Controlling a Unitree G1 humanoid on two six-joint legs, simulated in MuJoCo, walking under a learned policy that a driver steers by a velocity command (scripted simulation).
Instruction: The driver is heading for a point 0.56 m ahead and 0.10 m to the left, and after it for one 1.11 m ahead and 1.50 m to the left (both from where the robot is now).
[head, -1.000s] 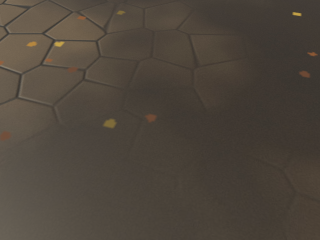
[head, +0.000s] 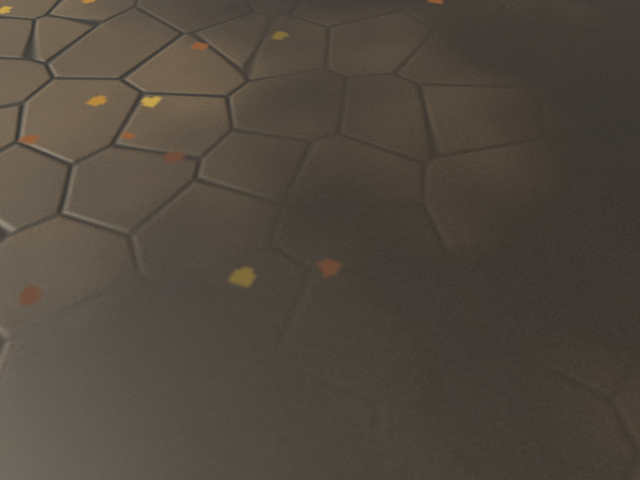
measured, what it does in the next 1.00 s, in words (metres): walks ahead, turning left: left foot, then right foot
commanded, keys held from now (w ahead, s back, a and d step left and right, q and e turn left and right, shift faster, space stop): w+q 0.44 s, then w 0.14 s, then q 0.42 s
